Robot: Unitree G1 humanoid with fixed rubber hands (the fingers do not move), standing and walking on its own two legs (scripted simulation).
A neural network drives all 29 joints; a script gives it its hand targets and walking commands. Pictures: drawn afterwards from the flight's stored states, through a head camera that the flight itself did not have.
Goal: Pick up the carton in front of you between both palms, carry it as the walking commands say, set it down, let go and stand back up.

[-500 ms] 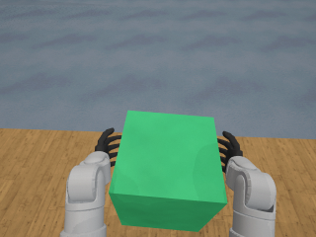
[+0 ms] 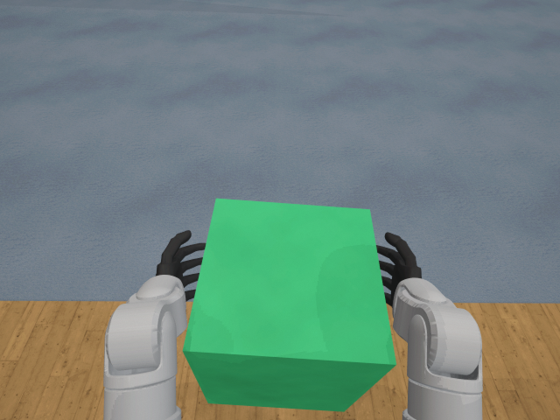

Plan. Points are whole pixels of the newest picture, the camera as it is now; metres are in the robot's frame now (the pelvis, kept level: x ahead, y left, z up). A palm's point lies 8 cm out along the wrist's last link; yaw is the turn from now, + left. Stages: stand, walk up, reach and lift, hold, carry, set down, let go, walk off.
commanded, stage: carry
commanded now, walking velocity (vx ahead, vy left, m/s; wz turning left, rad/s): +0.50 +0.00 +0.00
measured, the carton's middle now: (284, 312) +0.27 +0.00 +0.01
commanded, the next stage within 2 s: none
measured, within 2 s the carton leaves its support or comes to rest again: neither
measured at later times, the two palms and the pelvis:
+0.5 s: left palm (221, 102) +0.66 +0.14 +0.11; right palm (367, 104) +0.68 -0.16 +0.10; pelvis +0.32 -0.03 -0.01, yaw +3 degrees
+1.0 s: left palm (232, 39) +1.02 +0.15 +0.08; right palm (341, 41) +1.02 -0.15 +0.09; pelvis +0.66 +0.00 -0.01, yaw +1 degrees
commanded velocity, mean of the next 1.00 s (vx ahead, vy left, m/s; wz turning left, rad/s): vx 0.50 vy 0.00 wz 0.00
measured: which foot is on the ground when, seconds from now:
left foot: down 0.00-0.42, up 0.44-0.84, down 0.86-1.00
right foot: up 0.00-0.40, down 0.42-0.92, up 0.94-1.00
